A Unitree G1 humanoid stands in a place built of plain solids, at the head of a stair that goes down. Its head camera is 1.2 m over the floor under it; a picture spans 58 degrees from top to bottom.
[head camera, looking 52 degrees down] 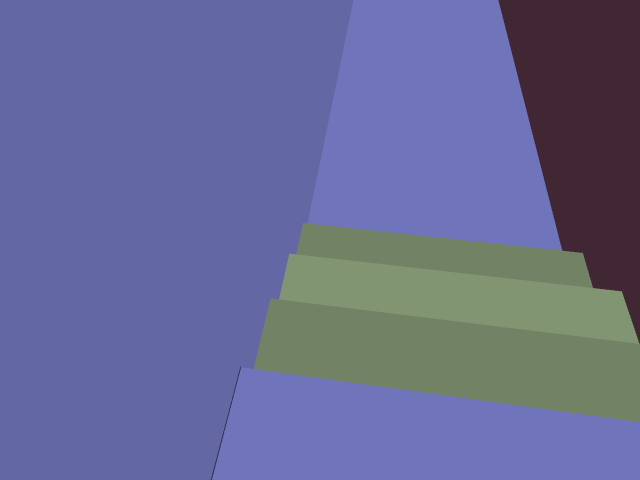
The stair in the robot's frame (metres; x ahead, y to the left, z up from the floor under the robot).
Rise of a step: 0.17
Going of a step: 0.33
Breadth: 1.40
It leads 8 degrees to the right of straight ahead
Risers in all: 4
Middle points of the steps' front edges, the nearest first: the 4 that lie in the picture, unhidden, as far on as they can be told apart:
0.38 -0.47 0.00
0.71 -0.51 -0.17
1.03 -0.56 -0.34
1.36 -0.60 -0.52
